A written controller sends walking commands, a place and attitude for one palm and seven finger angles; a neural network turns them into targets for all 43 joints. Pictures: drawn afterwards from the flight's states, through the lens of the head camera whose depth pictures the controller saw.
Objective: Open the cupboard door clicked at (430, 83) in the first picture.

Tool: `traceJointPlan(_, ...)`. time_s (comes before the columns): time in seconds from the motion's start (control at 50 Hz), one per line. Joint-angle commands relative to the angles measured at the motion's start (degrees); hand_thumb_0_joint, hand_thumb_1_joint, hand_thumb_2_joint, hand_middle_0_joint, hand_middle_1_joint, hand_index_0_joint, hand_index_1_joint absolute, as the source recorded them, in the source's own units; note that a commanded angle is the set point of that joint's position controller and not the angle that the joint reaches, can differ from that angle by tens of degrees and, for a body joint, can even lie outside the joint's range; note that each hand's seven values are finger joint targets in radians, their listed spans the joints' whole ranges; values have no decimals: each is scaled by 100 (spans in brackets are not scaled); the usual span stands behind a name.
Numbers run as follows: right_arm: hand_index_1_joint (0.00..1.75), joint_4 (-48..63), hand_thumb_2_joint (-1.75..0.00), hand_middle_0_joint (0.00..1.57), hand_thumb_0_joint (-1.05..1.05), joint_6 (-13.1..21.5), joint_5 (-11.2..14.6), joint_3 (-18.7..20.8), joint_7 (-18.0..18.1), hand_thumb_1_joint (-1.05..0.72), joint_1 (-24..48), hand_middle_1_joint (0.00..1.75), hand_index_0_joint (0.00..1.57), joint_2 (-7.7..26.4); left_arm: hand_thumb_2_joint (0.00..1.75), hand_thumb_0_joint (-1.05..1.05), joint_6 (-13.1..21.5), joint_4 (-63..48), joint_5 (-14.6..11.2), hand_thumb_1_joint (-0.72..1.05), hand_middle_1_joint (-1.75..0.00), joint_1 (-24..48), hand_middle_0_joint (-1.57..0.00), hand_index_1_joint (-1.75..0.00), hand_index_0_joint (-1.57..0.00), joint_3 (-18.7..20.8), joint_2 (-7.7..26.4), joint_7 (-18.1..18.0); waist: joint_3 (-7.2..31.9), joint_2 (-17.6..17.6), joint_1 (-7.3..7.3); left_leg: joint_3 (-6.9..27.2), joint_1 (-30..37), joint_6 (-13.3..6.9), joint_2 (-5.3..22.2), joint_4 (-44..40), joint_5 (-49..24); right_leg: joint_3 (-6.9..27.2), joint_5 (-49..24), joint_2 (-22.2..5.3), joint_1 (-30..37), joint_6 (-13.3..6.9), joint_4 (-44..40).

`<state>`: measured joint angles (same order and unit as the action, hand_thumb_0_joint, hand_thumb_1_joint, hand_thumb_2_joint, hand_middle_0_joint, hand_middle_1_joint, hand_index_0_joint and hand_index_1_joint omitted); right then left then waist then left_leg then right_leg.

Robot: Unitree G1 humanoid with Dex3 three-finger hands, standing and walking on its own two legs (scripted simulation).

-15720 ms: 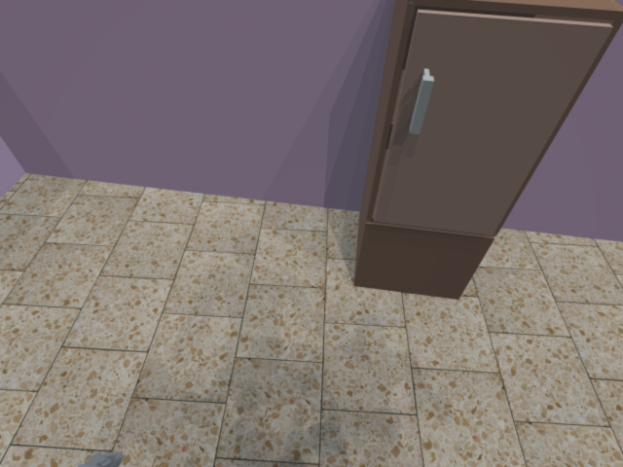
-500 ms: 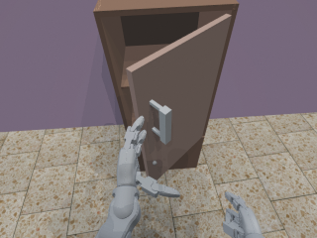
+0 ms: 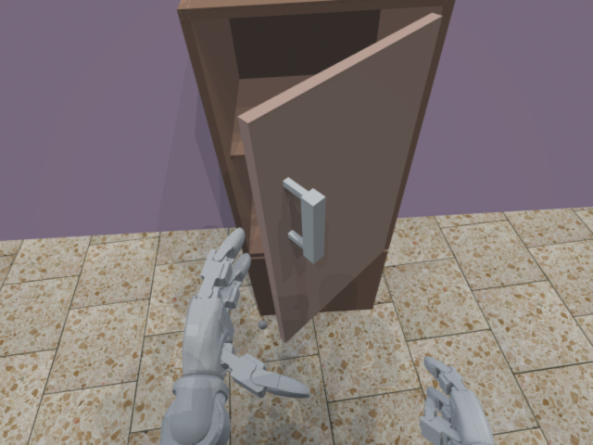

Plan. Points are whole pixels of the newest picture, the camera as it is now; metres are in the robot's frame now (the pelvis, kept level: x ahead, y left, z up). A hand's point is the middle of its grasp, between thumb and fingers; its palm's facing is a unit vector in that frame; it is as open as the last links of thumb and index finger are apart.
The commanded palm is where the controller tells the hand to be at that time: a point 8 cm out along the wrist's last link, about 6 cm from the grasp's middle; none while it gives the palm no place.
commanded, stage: draw the hand back to the body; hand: left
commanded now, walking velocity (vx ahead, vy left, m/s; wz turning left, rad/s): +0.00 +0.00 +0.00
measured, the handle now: (302, 221) +0.39 +0.02 +0.09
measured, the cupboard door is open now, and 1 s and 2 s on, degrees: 41 41 41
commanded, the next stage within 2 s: step back with the hand held close in 1.48 s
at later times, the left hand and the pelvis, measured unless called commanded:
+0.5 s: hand (148, 332) +0.21 +0.16 +0.14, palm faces +0.14 -0.97 -0.20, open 15.7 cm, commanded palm +0.17 +0.21 +0.15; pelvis +0.00 +0.01 +0.02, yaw +0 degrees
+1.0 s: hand (17, 301) +0.21 +0.27 +0.19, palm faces +0.38 -0.84 -0.38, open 10.3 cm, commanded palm +0.16 +0.32 +0.20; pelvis +0.01 +0.03 +0.04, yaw -1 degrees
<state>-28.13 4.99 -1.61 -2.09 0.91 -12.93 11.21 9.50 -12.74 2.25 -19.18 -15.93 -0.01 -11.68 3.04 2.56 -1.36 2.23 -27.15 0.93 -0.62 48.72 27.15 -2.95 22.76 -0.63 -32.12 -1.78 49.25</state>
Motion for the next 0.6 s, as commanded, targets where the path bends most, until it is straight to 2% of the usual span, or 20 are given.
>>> traceJointPlan(0.0, 30, 1028, -90, 20, 0, 317, 60, 167, 94, -90, 545, 30, 20, 428, 30, 0, 282, -1673, -132, -50, -30, 448, -15, -30, -15, 450, 236, 36, 1122, -685, -71, -136, -8, -188, -129, -818, -1328, 234, -1372, -22, 1431, 58, -990)
traceJointPlan(0.02, 30, 1040, -90, 20, 0, 320, 67, 148, 116, -90, 582, 30, 20, 421, 30, 0, 222, -1686, -206, -50, -30, 283, -15, -30, -15, 506, 216, 91, 1122, -683, -109, -172, 15, -192, -142, -831, -1371, 257, -1480, -26, 1532, 79, -1045)
traceJointPlan(0.1, 30, 995, -90, 20, 0, 343, 110, 110, 168, -90, 646, 30, 20, 466, 30, 0, -2, -1897, -431, -50, -30, 212, -15, -30, -15, 737, 392, 356, 784, -638, -79, -170, 123, -190, -110, -1001, -1267, 253, -1281, -21, 1500, 94, -1250)
traceJointPlan(0.16, 30, 983, -90, 20, 0, 415, 126, 111, 194, -90, 652, 30, 20, 508, 30, 0, -104, -2153, -554, -50, -30, 94, -15, -30, -15, 892, 539, 560, 789, -511, -78, -166, 266, -200, -110, -1050, -1361, 236, -1355, -13, 1580, 88, -1311)
traceJointPlan(0.2, 30, 969, -90, 20, 0, 461, 143, 92, 204, -90, 642, 30, 20, 522, 30, 0, -164, -2232, -661, -50, -30, -177, -15, -30, -15, 1048, 630, 696, 703, -531, -100, -163, 272, -191, -98, -1115, -1335, 208, -1328, -6, 1592, 104, -1341)
traceJointPlan(0.24, 30, 947, -90, 20, 0, 516, 154, 85, 245, -90, 634, 30, 20, 543, 30, 0, -207, -2369, -734, -50, -30, -22, -15, -30, -15, 1200, 765, 801, 636, -624, -61, -139, 307, -198, -100, -1146, -1307, 207, -1248, -1, 1580, 118, -1406)
traceJointPlan(0.26, 30, 927, -90, 20, 0, 542, 167, 98, 258, -90, 672, 30, 20, 553, 30, 0, -220, -2410, -756, -50, -30, -44, -15, -30, -15, 1300, 847, 845, 619, -410, -92, -150, 365, -193, -104, -1155, -1314, 213, -1172, 7, 1584, 93, -1433)
traceJointPlan(0.28, 30, 935, -90, 20, 0, 593, 176, 65, 276, -90, 686, 30, 20, 530, 30, 0, -236, -2358, -812, -50, -30, -144, -15, -30, -15, 1332, 833, 875, 509, -386, -111, -149, 364, -183, -106, -1189, -1278, 188, -1143, 1, 1570, 106, -1454)
traceJointPlan(0.3, 30, 891, -90, 20, 0, 614, 178, 88, 284, -90, 638, 30, 20, 552, 32, 0, -237, -2485, -854, -47, -30, -110, -15, -30, -15, 1456, 926, 914, 614, -438, -94, -133, 430, -190, -96, -1195, -1352, 176, -1212, 12, 1601, 106, -1455)
traceJointPlan(0.32, 30, 898, -90, 20, 0, 653, 187, 67, 301, -90, 669, 30, 20, 548, 33, 0, -252, -2477, -901, -43, -30, -198, -15, -30, -15, 1529, 948, 964, 600, -316, -138, -142, 435, -176, -112, -1227, -1348, 160, -1220, 19, 1643, 99, -1449)
traceJointPlan(0.36, 30, 866, -90, 20, 0, 694, 203, 77, 315, -90, 671, 30, 20, 580, 36, 0, -285, -2636, -971, -36, -30, -89, -16, -30, -16, 1683, 1093, 1051, 577, -326, -134, -100, 510, -176, -92, -1273, -1369, 103, -1151, 41, 1627, 85, -1483)
traceJointPlan(0.38, 30, 871, -90, 20, 0, 748, 218, 54, 342, -90, 700, 30, 20, 563, 37, 0, -310, -2573, -1021, -32, -30, -88, -16, -30, -16, 1689, 1057, 1101, 465, -289, -127, -106, 530, -171, -97, -1307, -1360, 82, -1167, 38, 1605, 99, -1500)
traceJointPlan(0.4, 30, 686, -90, 20, 0, 727, 115, 74, 435, -90, 557, 30, 20, 589, 39, 0, -161, -2744, -376, -29, -30, -183, -16, -30, -16, 1987, 2174, 816, 470, -344, -113, -164, 804, -244, -64, -1512, -1550, 257, -1203, -85, 1910, 62, -1893)
traceJointPlan(0.42, 30, 681, -90, 20, 0, 739, 81, 44, 473, -90, 592, 30, 20, 516, 40, 0, -157, -2539, -370, -26, -30, -510, -16, -30, -16, 1987, 1866, 712, 301, -265, -118, -186, 889, -234, -70, -1601, -1676, 199, -1302, -90, 1955, 58, -1980)
traceJointPlan(0.44, 30, 664, -90, 20, 0, 746, 76, 17, 462, -90, 605, 30, 20, 516, 42, 0, -127, -2629, -314, -22, -30, -436, -16, -30, -16, 1769, 1687, 699, 318, -204, -96, -172, 1071, -243, -48, -1681, -1850, 163, -1440, -84, 2001, 72, -2018)
traceJointPlan(0.5, 30, 532, -90, 20, 0, 751, 74, 12, 461, -90, 684, 30, 20, 552, 47, 0, -73, -2410, -276, -12, -30, -366, -16, -30, -16, 1893, 1763, 640, -26, -266, -77, -133, 1286, -220, 32, -1968, -1921, 75, -1405, -11, 2060, 83, -2231)
traceJointPlan(0.54, 30, 493, -90, 20, 0, 754, 55, 14, 459, -90, 746, 30, 20, 561, 50, 0, -16, -2424, -263, -5, -30, -255, -17, -30, -17, 2031, 1857, 594, -18, -163, -99, -123, 1408, -210, 50, -2186, -1813, 65, -1249, -11, 2220, 86, -2368)
traceJointPlan(0.56, 30, 441, -90, 20, 0, 756, 54, 14, 464, -90, 793, 30, 20, 585, 51, 0, -3, -2306, -253, -1, -30, -241, -17, -30, -17, 2176, 1967, 569, -208, -175, -124, -95, 1384, -197, 59, -2278, -1720, 59, -1110, 5, 2234, 72, -2480)
traceJointPlan(0.58, 30, 431, -90, 20, 0, 745, 49, 21, 473, -90, 795, 30, 20, 574, 52, 0, 11, -2287, -259, 2, -30, -264, -17, -30, -17, 2235, 1965, 552, -159, -182, -132, -103, 1472, -201, 71, -2366, -1713, 56, -1096, 2, 2308, 78, -2516)
